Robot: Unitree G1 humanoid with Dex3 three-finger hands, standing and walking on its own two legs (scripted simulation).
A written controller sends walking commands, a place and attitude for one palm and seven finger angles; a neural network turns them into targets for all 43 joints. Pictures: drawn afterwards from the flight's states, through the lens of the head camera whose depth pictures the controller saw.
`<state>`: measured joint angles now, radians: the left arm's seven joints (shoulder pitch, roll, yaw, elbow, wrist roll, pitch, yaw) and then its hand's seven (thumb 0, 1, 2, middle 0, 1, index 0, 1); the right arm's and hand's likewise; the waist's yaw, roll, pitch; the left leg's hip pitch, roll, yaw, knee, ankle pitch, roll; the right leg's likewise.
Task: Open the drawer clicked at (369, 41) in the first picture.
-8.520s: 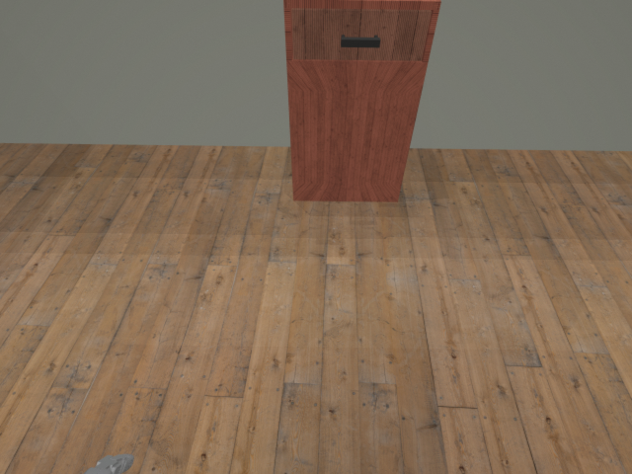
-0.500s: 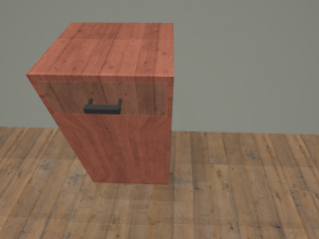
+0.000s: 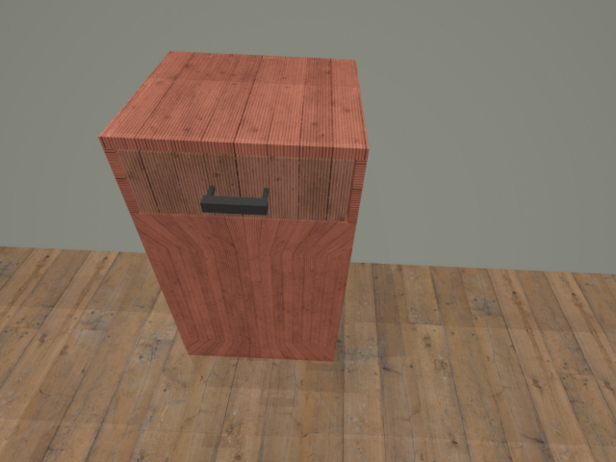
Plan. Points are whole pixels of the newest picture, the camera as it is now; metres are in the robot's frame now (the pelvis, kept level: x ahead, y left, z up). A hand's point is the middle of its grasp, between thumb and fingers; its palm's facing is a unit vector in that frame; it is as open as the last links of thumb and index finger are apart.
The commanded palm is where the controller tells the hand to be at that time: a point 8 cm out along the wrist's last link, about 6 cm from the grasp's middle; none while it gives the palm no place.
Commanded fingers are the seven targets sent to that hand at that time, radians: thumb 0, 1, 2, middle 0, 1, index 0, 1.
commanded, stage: look again from close up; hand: left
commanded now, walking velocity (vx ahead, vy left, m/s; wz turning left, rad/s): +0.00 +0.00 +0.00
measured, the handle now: (236, 198) +0.60 +0.19 -0.01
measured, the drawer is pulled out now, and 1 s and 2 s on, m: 0.00 0.00 0.00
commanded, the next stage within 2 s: shuffle to correct the standing spot in 0.02 s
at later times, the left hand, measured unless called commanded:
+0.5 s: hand out of the picture -0.02 +0.12 -0.18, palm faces +0.06 -0.99 -0.11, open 7.3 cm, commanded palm none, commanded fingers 0.00 0.90 0.90 -0.20 -0.30 -0.20 -0.30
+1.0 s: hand out of the picture +0.11 +0.15 -0.18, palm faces +0.04 -0.98 -0.19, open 7.3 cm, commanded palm none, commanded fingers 0.00 0.90 0.90 -0.20 -0.30 -0.20 -0.30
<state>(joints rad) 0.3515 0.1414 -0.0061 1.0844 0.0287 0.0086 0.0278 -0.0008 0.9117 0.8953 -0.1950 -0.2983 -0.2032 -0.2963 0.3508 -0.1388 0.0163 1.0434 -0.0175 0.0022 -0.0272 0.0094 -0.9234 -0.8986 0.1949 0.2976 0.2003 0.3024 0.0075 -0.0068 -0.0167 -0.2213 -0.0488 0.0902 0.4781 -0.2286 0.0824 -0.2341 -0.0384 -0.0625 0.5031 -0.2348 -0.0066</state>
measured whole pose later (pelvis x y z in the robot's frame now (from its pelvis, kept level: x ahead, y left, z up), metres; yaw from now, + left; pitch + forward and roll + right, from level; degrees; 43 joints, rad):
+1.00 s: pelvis +0.11 -0.02 +0.00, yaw +0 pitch +0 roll +1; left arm 0.28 0.15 0.02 1.06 0.02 0.01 0.04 0.01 0.93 0.90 -0.20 -0.30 -0.20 -0.30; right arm 0.27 -0.13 -0.01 1.08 -0.01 -0.01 -0.06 0.02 -0.95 -0.90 0.20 0.30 0.20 0.30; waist 0.01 -0.03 0.06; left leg -0.18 -0.02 0.14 0.51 -0.33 0.06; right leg -0.26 -0.04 -0.03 0.57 -0.30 0.01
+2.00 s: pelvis +0.07 -0.02 +0.00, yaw +2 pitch -2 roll +0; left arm 0.33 0.14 -0.02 1.08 0.02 -0.01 0.04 0.01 0.92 0.90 -0.20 -0.30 -0.20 -0.30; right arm 0.34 -0.14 0.03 1.07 -0.01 -0.01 -0.02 0.01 -0.91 -0.90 0.19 0.30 0.20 0.30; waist 0.00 -0.01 -0.01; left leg -0.20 -0.02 0.11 0.48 -0.26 0.06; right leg -0.24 -0.04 -0.07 0.48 -0.22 0.00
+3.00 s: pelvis +0.11 -0.06 -0.03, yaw +2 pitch +9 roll +3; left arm 0.34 0.36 -0.05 -0.09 0.99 -0.03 0.34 0.00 0.19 0.59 -0.26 -0.76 -0.27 -0.76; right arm 0.07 -0.19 0.04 0.54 -0.04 0.10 0.04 0.01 -0.90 -0.90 0.20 0.30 0.20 0.30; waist 0.10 0.03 -0.10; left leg -0.47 -0.01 0.06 0.74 -0.42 0.00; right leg -0.55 0.04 -0.01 0.81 -0.41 -0.08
